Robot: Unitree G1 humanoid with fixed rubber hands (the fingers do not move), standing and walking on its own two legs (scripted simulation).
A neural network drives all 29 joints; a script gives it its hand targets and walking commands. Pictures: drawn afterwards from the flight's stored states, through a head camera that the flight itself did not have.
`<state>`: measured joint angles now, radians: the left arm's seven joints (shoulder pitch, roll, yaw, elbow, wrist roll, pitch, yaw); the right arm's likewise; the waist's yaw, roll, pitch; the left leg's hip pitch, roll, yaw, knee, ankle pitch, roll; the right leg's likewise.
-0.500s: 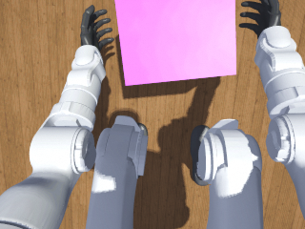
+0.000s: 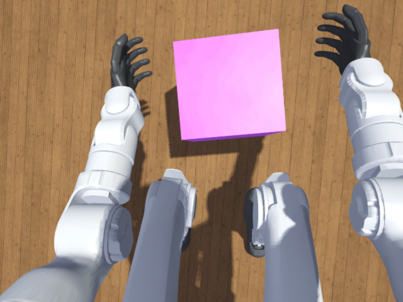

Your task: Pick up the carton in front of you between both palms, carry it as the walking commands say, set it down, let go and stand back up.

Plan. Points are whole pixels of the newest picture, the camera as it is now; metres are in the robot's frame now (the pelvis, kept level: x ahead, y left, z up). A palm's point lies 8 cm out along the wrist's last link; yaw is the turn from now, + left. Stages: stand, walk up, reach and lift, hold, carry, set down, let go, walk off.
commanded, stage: set down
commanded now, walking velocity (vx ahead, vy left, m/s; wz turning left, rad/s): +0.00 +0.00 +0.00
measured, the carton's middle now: (227, 97) +0.49 -0.02 -0.32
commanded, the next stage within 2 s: let go in 0.64 s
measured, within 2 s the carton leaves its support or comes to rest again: neither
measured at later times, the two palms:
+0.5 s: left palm (69, 53) +0.48 +0.17 +0.03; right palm out of the picture +0.52 -0.23 +0.02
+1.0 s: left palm out of the picture +0.41 +0.20 +0.15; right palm out of the picture +0.42 -0.24 +0.14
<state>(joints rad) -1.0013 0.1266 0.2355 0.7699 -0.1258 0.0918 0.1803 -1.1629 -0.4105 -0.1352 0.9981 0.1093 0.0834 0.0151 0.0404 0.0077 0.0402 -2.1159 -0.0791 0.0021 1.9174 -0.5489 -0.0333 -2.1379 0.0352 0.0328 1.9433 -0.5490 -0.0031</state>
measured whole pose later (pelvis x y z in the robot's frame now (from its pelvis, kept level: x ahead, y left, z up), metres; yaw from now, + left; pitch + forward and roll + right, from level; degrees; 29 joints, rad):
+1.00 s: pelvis +0.08 -0.01 +0.26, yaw -3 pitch +34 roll +1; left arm -0.36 0.15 0.18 0.57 0.04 0.05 -0.03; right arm -0.47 -0.21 -0.20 0.66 -0.06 0.06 0.00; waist 0.04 0.01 -0.09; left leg -1.15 -0.03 -0.04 0.89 -0.33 -0.01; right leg -1.17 0.05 0.05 0.90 -0.32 -0.01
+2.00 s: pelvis +0.12 +0.00 +0.32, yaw -3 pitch -3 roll +0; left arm 0.19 0.25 0.03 0.49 0.03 0.13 0.01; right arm 0.22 -0.25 -0.03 0.55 -0.03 0.07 0.01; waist 0.00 0.00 0.05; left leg -0.15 -0.03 -0.05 0.51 -0.30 0.01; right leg -0.15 0.03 0.04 0.50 -0.29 0.00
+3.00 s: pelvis +0.12 +0.01 +0.33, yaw -3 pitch -2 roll +0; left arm 0.14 0.37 0.01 0.95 0.02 -0.01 0.02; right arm 0.15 -0.37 -0.01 0.93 -0.02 -0.01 -0.02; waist 0.00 -0.01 0.02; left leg -0.10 -0.03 -0.04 0.38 -0.24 0.01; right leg -0.11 0.02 0.05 0.37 -0.23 0.00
